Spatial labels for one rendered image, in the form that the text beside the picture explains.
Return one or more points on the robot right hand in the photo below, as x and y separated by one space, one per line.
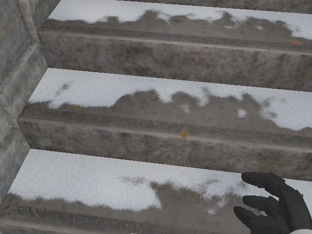
285 216

